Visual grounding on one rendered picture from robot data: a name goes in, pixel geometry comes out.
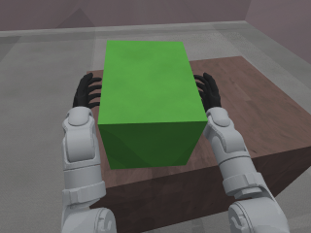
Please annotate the left robot forearm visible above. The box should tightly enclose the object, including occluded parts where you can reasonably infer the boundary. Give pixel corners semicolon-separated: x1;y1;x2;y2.
60;106;107;233

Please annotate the left robot hand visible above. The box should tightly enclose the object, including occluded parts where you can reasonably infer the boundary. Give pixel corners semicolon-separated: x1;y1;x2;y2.
72;72;102;109

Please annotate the right robot hand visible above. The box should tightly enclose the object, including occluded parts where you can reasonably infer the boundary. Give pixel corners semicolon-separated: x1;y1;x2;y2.
193;72;222;113

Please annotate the right robot upper arm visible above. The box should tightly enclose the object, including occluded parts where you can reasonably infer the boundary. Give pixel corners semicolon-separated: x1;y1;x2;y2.
227;197;290;233

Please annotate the right robot forearm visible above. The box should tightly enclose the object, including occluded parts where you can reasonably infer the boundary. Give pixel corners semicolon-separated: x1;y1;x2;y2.
203;107;291;232

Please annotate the left robot upper arm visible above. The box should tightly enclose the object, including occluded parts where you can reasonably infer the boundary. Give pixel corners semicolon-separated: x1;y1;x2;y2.
61;207;117;233

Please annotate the pedestal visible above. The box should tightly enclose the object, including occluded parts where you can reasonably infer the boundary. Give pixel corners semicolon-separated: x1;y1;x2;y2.
86;55;311;233

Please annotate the carton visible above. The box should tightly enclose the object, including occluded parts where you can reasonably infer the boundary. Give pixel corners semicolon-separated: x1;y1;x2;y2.
97;40;208;170

